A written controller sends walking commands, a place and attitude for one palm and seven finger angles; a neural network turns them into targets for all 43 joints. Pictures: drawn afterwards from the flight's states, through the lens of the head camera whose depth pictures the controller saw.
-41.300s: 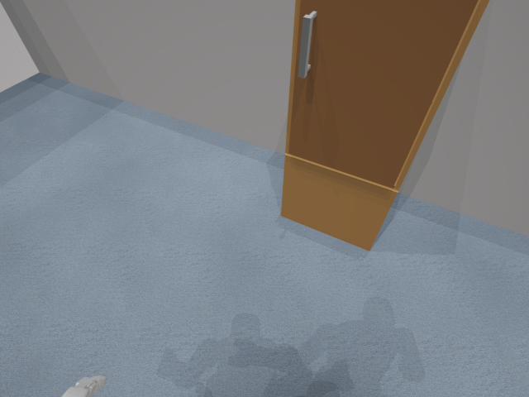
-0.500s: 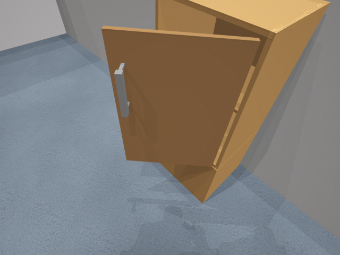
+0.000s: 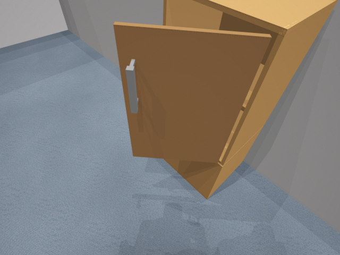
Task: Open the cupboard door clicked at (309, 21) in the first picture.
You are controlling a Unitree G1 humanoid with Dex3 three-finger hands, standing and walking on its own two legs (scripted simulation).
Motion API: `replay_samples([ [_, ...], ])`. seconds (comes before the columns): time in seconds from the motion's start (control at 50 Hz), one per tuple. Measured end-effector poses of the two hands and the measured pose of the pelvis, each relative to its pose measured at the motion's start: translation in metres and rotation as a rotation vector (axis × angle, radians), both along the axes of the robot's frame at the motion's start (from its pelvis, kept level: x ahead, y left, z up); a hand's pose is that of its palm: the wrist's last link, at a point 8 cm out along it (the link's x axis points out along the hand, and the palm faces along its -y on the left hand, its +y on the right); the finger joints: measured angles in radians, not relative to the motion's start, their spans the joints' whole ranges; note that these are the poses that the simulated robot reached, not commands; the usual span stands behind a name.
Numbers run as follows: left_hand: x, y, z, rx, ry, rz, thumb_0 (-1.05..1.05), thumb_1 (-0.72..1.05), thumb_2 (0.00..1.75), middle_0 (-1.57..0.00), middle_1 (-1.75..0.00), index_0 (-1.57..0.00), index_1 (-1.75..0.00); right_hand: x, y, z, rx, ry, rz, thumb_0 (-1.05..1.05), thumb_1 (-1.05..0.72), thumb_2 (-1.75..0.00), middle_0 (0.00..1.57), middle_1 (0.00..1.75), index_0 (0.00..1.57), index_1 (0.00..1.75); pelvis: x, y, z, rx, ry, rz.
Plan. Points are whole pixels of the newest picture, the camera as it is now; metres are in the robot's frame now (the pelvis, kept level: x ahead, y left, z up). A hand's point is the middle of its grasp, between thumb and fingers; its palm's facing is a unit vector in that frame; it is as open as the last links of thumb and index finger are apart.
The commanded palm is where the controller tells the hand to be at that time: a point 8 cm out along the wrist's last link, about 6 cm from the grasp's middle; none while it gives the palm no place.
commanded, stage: raise the hand with hooked fingers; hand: left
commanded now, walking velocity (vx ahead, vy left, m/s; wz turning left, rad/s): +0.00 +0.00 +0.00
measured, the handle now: (133, 87) +0.55 +0.15 +0.08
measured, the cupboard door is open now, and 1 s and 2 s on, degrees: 43 43 43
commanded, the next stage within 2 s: none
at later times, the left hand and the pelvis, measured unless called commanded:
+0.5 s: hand (86, 236) +0.16 +0.19 -0.02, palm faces +0.14 -0.99 -0.08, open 9.4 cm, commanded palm +0.15 +0.25 -0.01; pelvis -0.02 -0.04 -0.08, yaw +3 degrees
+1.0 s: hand (76, 192) +0.23 +0.23 +0.03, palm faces +0.05 -1.00 -0.06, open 12.4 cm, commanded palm +0.21 +0.28 +0.05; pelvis +0.01 -0.03 -0.04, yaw +1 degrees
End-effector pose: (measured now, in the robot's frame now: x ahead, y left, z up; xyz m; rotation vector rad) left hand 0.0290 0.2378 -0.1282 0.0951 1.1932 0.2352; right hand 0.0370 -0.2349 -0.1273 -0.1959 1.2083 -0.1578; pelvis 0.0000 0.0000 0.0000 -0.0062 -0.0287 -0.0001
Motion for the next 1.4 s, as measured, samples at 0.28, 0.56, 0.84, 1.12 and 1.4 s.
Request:
replay_samples([
  [0.28, 0.136, -0.011, 0.107, -0.062, -1.206, -0.283, 0.00, 0.70, 0.81, -0.21, -0.43, -0.21, -0.43, 0.124, -0.023, 0.017, -0.022, -0.661, 0.138, 0.01, -0.90, -0.90, 0.20, 0.30, 0.20, 0.30, -0.027, -0.018, -0.065, 0.001, 0.190, 0.003],
  [0.56, 0.125, 0.007, 0.121, 0.025, -1.189, -0.229, 0.01, 0.37, 0.68, -0.24, -0.64, -0.23, -0.64, 0.153, -0.024, -0.009, -0.031, -0.606, 0.211, 0.01, -0.90, -0.90, 0.20, 0.30, 0.20, 0.30, -0.015, -0.041, -0.078, -0.051, 0.216, 0.056],
  [0.84, 0.168, 0.033, 0.157, -0.002, -1.143, -0.212, 0.00, 0.05, 0.54, -0.26, -0.85, -0.26, -0.85, 0.116, -0.042, 0.000, -0.041, -0.500, 0.090, 0.01, -0.90, -0.90, 0.20, 0.30, 0.20, 0.30, 0.007, -0.035, -0.049, -0.020, 0.207, 0.025],
  [1.12, 0.194, 0.052, 0.184, -0.009, -1.202, -0.227, 0.00, -0.28, 0.40, -0.28, -1.06, -0.28, -1.06, 0.142, -0.024, 0.033, -0.062, -0.595, 0.133, 0.01, -0.90, -0.90, 0.20, 0.30, 0.20, 0.30, 0.009, -0.020, -0.035, -0.028, 0.148, 0.030],
  [1.4, 0.220, 0.078, 0.216, -0.005, -1.200, -0.199, -0.01, -0.48, 0.31, -0.30, -1.19, -0.30, -1.19, 0.145, -0.001, 0.038, -0.013, -0.588, 0.158, 0.01, -0.90, -0.90, 0.20, 0.30, 0.20, 0.30, 0.009, -0.015, -0.024, -0.027, 0.105, 0.033],
])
